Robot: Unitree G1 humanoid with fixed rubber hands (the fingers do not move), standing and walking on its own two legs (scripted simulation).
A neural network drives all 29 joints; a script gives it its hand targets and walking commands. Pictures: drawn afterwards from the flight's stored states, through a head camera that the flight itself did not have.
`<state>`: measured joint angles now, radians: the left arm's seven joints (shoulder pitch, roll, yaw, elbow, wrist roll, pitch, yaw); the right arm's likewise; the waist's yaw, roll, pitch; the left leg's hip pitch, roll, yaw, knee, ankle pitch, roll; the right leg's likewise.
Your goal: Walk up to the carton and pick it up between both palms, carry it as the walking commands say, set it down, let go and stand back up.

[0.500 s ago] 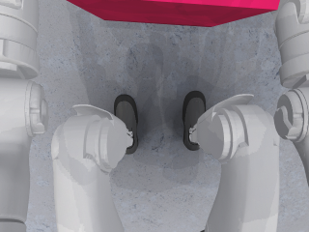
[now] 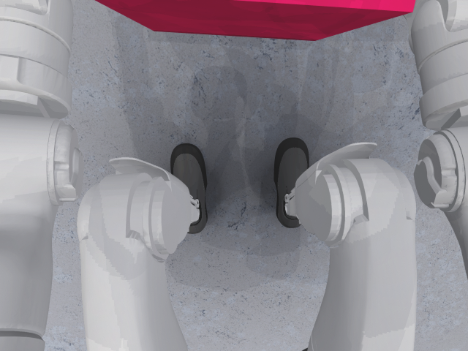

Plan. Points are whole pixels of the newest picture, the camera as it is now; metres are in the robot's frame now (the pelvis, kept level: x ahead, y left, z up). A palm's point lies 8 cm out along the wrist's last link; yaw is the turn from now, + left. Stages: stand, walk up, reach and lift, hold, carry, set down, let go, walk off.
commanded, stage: reach and lift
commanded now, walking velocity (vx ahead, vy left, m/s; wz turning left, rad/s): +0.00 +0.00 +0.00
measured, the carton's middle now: out of the picture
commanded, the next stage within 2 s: none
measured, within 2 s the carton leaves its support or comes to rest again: leaves its support in 0.46 s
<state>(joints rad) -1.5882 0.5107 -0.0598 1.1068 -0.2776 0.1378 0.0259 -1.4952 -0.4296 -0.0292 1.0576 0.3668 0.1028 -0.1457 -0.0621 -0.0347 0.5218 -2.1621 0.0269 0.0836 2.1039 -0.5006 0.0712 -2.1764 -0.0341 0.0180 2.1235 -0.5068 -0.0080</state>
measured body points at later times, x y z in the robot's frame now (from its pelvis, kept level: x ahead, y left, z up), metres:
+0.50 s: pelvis +0.00 +0.00 +0.00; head +0.37 -0.01 +0.23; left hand +0.60 +0.16 -0.16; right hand +0.55 -0.23 -0.17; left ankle +0.14 +0.10 -0.35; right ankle +0.13 -0.13 -0.35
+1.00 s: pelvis +0.00 +0.00 +0.01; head +0.36 +0.00 +0.28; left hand +0.60 +0.17 -0.11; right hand +0.56 -0.23 -0.11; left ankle +0.14 +0.10 -0.35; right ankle +0.13 -0.13 -0.35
